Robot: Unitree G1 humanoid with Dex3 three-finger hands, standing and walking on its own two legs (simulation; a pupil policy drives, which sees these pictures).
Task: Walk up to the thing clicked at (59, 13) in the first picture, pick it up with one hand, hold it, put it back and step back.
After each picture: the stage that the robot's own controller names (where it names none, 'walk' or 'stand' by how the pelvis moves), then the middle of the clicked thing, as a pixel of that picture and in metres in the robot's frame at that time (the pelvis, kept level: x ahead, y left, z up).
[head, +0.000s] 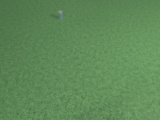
stand; (60, 15) +2.05 +0.36 -0.72
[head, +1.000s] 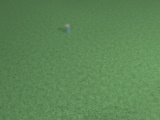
walk; (67, 28) +1.94 +0.37 -0.72
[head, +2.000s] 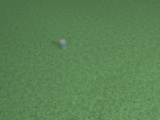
walk; (63, 44) +1.37 +0.33 -0.72
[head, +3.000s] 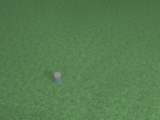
walk; (57, 78) +0.90 +0.28 -0.71
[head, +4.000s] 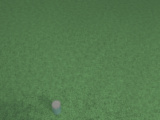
walk; (56, 107) +0.58 +0.20 -0.69
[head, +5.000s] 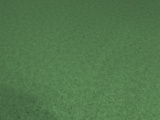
stand; out of the picture +0.43 +0.17 -0.70
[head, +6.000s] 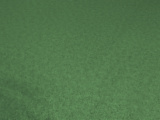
stand; out of the picture +0.40 +0.15 -0.72
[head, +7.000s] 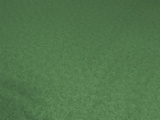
stand; out of the picture +0.40 +0.16 -0.72
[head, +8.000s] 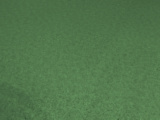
stand; out of the picture +0.40 +0.17 -0.73
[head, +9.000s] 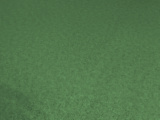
stand; out of the picture +0.39 +0.18 -0.73
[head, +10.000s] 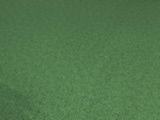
go down; out of the picture +0.39 +0.18 -0.73
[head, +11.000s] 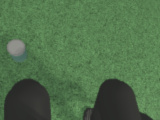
go down; (18, 51) +0.47 +0.23 -0.30
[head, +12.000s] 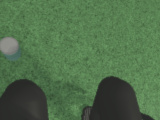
close in; (11, 49) +0.46 +0.24 -0.28
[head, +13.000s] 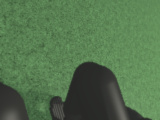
close in; out of the picture +0.44 +0.28 -0.22
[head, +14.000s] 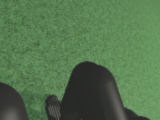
close; out of the picture +0.43 +0.28 -0.22
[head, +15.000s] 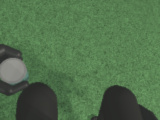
lift; (15, 74) +0.34 +0.23 -0.07
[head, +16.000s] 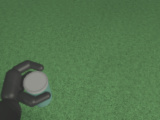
hold; (39, 90) +0.32 +0.15 +0.05
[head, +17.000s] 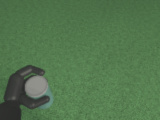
hold; (40, 93) +0.32 +0.15 +0.01
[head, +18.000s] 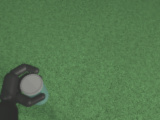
crouch; (36, 90) +0.34 +0.16 -0.04
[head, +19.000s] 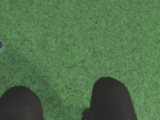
lower; out of the picture +0.47 +0.25 -0.09
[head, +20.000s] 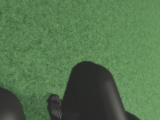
lower; out of the picture +0.43 +0.28 -0.22
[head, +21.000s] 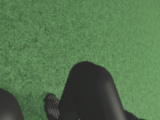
lower; out of the picture +0.43 +0.29 -0.23
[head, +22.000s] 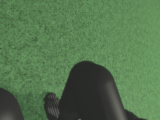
lower; out of the picture +0.43 +0.29 -0.23
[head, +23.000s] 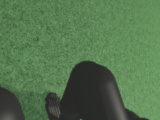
lower; out of the picture +0.43 +0.29 -0.23
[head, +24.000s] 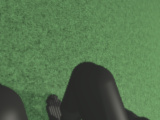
draw back; out of the picture +0.42 +0.26 -0.23
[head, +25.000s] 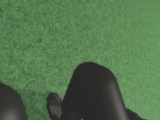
stand; out of the picture +0.42 +0.25 -0.23
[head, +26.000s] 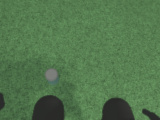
walk; (52, 77) +0.44 +0.17 -0.43
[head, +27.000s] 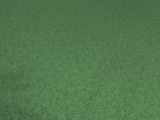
stand; out of the picture +0.37 +0.13 -0.66
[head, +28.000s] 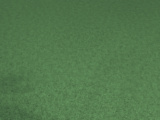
stand; out of the picture +0.38 +0.14 -0.67
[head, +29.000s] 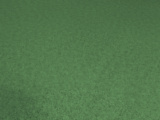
stand; out of the picture +0.38 +0.13 -0.71
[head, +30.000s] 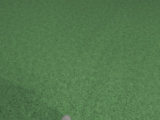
walk; out of the picture +0.41 +0.11 -0.71
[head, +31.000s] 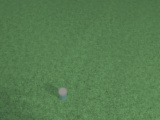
walk; (62, 94) +0.58 +0.13 -0.70
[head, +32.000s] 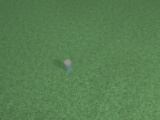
walk; (68, 65) +0.92 +0.20 -0.70
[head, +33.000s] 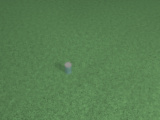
stand; (68, 68) +1.03 +0.16 -0.71
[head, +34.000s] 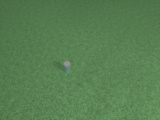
stand; (67, 67) +1.03 +0.17 -0.73
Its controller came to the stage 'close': yes
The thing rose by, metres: 0.72
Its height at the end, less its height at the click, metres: +0.00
